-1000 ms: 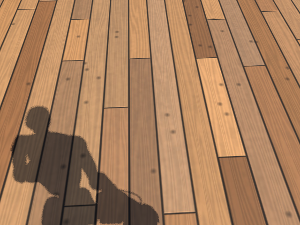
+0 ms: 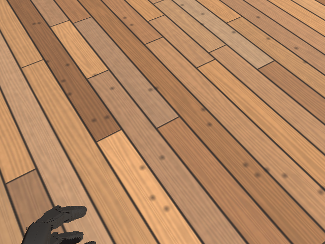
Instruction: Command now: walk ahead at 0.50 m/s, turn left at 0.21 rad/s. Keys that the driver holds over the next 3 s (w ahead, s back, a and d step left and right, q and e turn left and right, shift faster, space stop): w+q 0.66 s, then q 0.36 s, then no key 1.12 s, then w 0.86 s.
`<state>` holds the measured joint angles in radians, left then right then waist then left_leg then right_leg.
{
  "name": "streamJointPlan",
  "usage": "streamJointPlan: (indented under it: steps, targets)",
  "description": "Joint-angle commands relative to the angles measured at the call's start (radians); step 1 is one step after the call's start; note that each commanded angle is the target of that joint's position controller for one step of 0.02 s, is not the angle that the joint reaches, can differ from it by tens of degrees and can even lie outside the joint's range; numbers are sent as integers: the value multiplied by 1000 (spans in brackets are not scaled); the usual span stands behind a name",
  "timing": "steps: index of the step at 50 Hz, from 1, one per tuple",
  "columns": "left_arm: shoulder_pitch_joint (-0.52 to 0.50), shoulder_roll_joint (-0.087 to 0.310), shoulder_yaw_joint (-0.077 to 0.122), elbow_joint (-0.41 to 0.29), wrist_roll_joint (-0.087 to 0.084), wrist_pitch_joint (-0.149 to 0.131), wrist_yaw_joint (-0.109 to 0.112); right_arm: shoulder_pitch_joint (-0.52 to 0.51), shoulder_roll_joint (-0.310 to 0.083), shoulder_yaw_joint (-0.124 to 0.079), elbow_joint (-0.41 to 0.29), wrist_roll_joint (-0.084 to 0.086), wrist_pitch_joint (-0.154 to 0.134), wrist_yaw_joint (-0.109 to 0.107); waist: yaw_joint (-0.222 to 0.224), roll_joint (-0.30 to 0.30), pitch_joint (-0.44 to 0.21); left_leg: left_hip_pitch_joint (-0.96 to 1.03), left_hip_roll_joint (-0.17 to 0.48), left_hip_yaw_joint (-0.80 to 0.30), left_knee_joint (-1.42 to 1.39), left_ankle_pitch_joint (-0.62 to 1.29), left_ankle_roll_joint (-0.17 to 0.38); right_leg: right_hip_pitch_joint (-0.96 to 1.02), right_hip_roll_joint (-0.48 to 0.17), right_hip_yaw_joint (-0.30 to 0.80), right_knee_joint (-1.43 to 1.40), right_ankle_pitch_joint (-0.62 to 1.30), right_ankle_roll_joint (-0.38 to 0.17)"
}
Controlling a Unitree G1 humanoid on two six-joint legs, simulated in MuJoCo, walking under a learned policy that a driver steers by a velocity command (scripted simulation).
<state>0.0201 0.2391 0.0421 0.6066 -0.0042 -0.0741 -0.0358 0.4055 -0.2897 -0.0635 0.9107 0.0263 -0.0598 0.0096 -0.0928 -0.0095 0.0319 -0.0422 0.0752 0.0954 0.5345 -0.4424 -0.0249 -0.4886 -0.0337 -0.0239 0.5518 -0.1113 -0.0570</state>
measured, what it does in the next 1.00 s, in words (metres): walks ahead, turning left: left foot, then right foot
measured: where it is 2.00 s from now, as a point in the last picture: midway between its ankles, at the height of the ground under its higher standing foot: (117, 221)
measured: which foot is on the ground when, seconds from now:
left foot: down 0.00-0.00, up 0.02-0.48, down 0.50-0.96, up 0.98-1.00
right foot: down 0.00-0.50, up 0.52-0.94, down 0.96-1.00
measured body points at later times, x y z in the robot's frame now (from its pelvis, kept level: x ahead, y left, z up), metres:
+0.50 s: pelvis +0.26 +0.05 -0.01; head +0.29 +0.07 +0.44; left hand +0.21 +0.34 -0.14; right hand +0.52 -0.14 -0.09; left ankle +0.35 +0.17 -0.72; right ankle +0.11 -0.12 -0.72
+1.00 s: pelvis +0.49 +0.12 +0.00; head +0.52 +0.14 +0.45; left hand +0.55 +0.45 -0.07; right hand +0.74 -0.08 -0.11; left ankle +0.35 +0.17 -0.70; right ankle +0.65 +0.09 -0.72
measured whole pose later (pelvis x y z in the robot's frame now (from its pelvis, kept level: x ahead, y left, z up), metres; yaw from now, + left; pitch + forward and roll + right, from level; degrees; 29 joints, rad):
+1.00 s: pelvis +0.49 +0.12 +0.00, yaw +34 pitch +3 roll -1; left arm 0.04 0.26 0.05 0.68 0.03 -0.09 -0.01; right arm 0.27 -0.32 -0.09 0.69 0.01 0.01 -0.03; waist -0.06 0.02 0.02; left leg -0.28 -0.13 -0.21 0.84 -0.57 0.02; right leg -0.48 0.04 0.03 0.51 -0.08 -0.02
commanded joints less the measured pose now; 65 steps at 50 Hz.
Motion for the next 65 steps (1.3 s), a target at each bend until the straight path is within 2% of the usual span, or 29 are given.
streamJointPlan:
  steps: [1,2,5,11,16,21,23,24,25,26,27,28,29,30,31,35,39,43,46,47,48,49,50,51,52,55,58,62,65]
  targets:
    - [462,290,101,35,28,0,27,9,-48,14,-99,-1,-47,3,230,-223,-497,-655,-77,-184,727,-164,32,915,-428,723,-174,-22,-266]
    - [409,224,79,42,18,-1,23,-63,-132,-14,-113,30,-48,4,226,-144,-330,-745,-25,-212,794,-111,37,794,-383,575,-199,-62,-221]
    - [229,109,44,56,4,-16,14,-118,-109,-23,-119,4,-14,-5,120,-126,-91,-662,73,-181,678,105,32,423,-257,251,-312,-29,-142]
    - [200,126,63,113,25,-47,36,-153,-43,-19,-142,-1,31,-5,75,-62,-9,-666,76,-203,531,325,4,336,-240,8,-419,134,-134]
    - [246,178,79,146,12,-34,53,-315,-15,-1,-199,-8,23,30,130,-35,43,-647,53,-123,251,486,28,395,-244,-119,-427,131,-107]
    - [278,222,97,177,-16,-2,55,-390,-44,-7,-260,-7,27,54,138,-44,61,-638,17,-48,138,328,93,549,-285,-171,-323,302,-73]
    - [258,254,104,174,-26,13,58,-299,-84,-30,-256,-5,31,53,75,-74,-20,-476,-63,21,134,229,137,568,-272,-202,-140,659,-48]
    - [239,254,100,171,-33,22,58,-156,-127,-57,-223,0,32,47,-10,-57,-94,-278,-122,49,72,267,169,523,-234,-234,59,740,-19]
    - [258,226,87,164,-21,18,61,7,-208,-97,-180,1,38,29,-78,2,-186,18,-113,-41,47,320,212,332,-193,-241,334,559,31]
    - [343,74,42,106,26,-3,54,2,-341,-121,-177,9,37,16,34,304,-236,338,153,-590,-37,214,387,-135,-6,-191,722,-345,108]
    - [276,113,35,90,-5,-46,44,26,-290,-97,-223,-3,17,25,-10,205,-417,436,259,-955,-224,53,466,-263,66,81,865,-504,99]
    - [163,175,50,62,-46,-67,35,7,-218,-77,-213,-12,2,31,-38,121,-298,385,246,-840,-260,104,405,-360,19,116,869,-417,71]
    - [142,160,43,57,-40,-78,39,-38,-187,-68,-215,-7,-7,29,-5,77,-209,257,208,-715,-246,176,372,-355,-24,112,796,-334,49]
    - [142,164,46,70,-10,-80,47,-115,-144,-55,-228,-5,-7,26,41,31,-144,108,167,-606,-240,279,342,-289,-62,113,707,-276,48]
    - [163,179,56,77,5,-70,49,-165,-115,-44,-249,-18,-8,21,82,48,-125,-4,139,-537,-254,375,329,-203,-85,122,649,-238,49]
    - [150,141,51,64,21,-27,51,-176,-150,-51,-265,-22,-11,-2,116,34,-71,-179,92,-400,-283,704,326,-122,-64,82,472,-164,100]
    - [37,93,30,39,22,-21,44,-141,-169,-62,-252,-7,20,-31,77,85,-81,-244,-7,-278,-209,812,238,-19,23,47,170,93,125]
    - [-35,122,36,19,7,-17,27,-99,-158,-62,-245,-3,52,-43,47,119,-102,-175,11,-382,-129,656,200,24,74,80,5,142,119]
    - [20,162,55,26,13,-31,22,-148,-142,-60,-273,-5,60,-50,90,145,-111,-115,15,-484,-13,594,171,83,69,105,-92,102,80]
    - [69,172,61,35,22,-39,26,-176,-124,-54,-290,-4,58,-50,123,134,-132,-132,-28,-474,70,561,139,179,42,98,-168,215,54]
    - [137,228,71,33,43,-42,35,-176,-69,-35,-321,-20,52,-48,138,34,-239,-229,-96,-408,282,381,92,398,-125,224,-128,490,-12]
    - [158,249,69,27,64,-27,41,28,-13,-21,-306,-27,50,-45,49,-225,-350,-471,-234,-317,552,-318,27,676,-386,510,-75,856,-196]
    - [173,228,72,40,26,-7,38,101,-123,-35,-291,-12,54,-37,43,-264,-413,-566,-158,-291,709,-296,-5,684,-464,683,-116,578,-268]
    - [136,160,55,14,17,5,43,2,-191,-57,-282,-1,71,-40,84,-152,-307,-612,-117,-266,780,-201,-37,603,-380,560,-144,385,-229]
    - [106,130,41,12,23,20,47,-79,-197,-61,-294,-3,92,-47,98,-90,-238,-620,-99,-232,780,-129,-52,506,-312,447,-166,255,-186]
    - [41,146,37,23,33,44,50,-113,-117,-43,-312,-8,123,-48,67,-114,-113,-491,-75,-182,665,-48,-57,236,-192,259,-254,123,-157]
    - [35,152,40,41,28,45,48,-113,-63,-21,-309,-22,110,-47,68,-131,-150,-388,-70,-141,453,-37,-50,236,-182,180,-251,220,-179]
    - [60,180,45,67,10,58,44,-153,-76,-13,-309,-23,102,-32,96,-150,-180,-280,-59,-118,219,65,-22,264,-213,187,-242,142,-190]
    - [69,158,31,90,-7,68,39,-121,-74,-14,-285,-33,102,-18,61,-128,-145,-107,-85,-83,-59,229,34,172,-173,157,-206,-63,-117]
Next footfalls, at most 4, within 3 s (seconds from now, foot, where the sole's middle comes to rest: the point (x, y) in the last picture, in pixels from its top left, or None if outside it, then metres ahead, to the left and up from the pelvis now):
0.50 left None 0.39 0.18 -0.76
0.96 right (129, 189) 0.68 0.12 -0.76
1.32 left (91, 242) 0.48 0.27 -0.76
2.88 left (32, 167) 0.83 0.55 -0.76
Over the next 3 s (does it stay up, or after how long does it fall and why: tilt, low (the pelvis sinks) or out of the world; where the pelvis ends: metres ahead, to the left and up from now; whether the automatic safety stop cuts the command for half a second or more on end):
stays up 0.80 0.41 0.01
